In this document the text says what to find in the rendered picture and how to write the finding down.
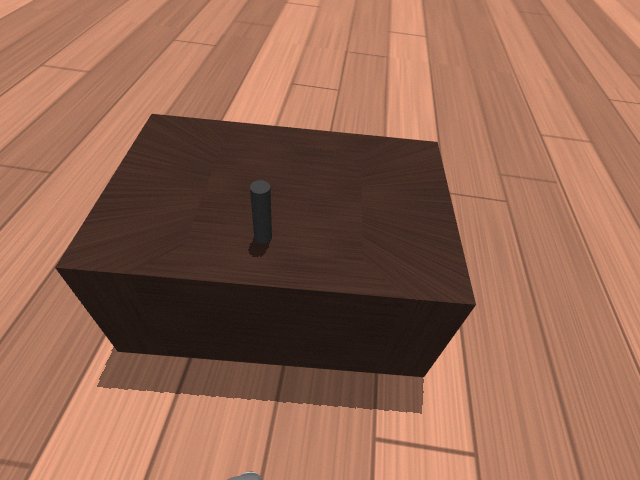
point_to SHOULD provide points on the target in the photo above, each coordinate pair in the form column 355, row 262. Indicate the can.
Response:
column 261, row 211

